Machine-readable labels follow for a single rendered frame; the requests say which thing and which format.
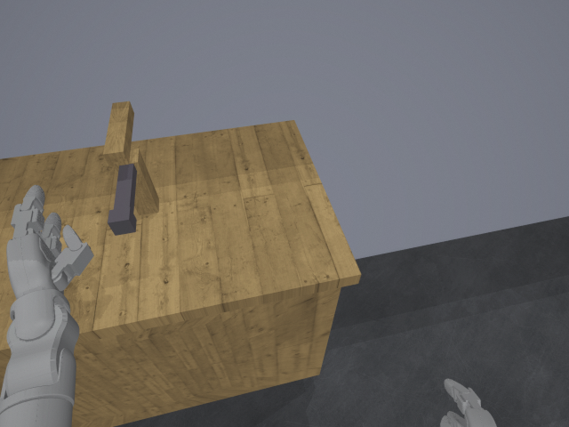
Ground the counter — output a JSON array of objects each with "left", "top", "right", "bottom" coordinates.
[{"left": 0, "top": 101, "right": 362, "bottom": 427}]

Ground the robot right hand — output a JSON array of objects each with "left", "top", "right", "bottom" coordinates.
[{"left": 440, "top": 378, "right": 497, "bottom": 427}]

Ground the tap lever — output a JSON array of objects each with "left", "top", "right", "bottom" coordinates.
[{"left": 108, "top": 164, "right": 137, "bottom": 236}]

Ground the robot left forearm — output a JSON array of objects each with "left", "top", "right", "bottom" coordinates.
[{"left": 0, "top": 289, "right": 79, "bottom": 427}]

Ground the robot left hand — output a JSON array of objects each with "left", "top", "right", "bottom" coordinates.
[{"left": 6, "top": 185, "right": 94, "bottom": 299}]

